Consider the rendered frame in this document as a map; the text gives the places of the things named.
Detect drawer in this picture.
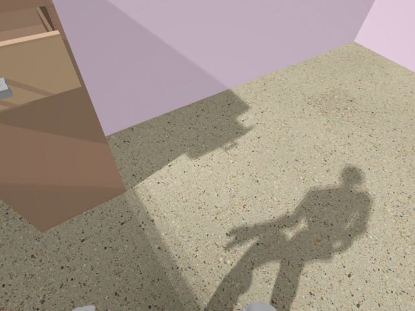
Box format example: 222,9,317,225
0,7,81,111

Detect handle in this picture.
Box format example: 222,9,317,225
0,102,32,119
0,78,13,100

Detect cabinet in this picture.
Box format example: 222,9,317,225
0,0,127,233

